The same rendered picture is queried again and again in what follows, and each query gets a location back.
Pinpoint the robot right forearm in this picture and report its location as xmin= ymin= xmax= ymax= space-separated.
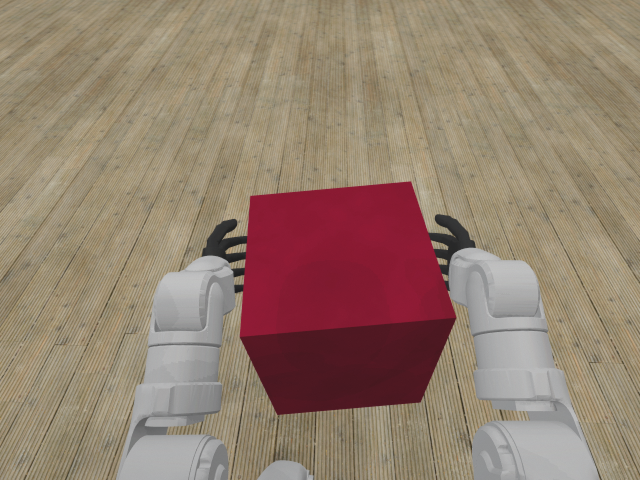
xmin=449 ymin=248 xmax=599 ymax=480

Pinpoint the robot left thigh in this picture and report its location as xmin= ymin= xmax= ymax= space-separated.
xmin=257 ymin=460 xmax=314 ymax=480

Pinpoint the robot left upper arm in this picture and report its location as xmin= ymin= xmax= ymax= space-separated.
xmin=118 ymin=434 xmax=229 ymax=480

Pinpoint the robot left hand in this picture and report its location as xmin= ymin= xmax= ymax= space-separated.
xmin=202 ymin=219 xmax=247 ymax=293

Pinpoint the robot left forearm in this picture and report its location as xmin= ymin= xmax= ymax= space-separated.
xmin=116 ymin=256 xmax=236 ymax=480

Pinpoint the robot right hand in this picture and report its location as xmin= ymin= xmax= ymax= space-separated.
xmin=428 ymin=214 xmax=476 ymax=291

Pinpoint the carton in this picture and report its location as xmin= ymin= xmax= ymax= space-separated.
xmin=240 ymin=181 xmax=456 ymax=415

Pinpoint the robot right upper arm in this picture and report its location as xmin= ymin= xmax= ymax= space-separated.
xmin=472 ymin=421 xmax=598 ymax=480

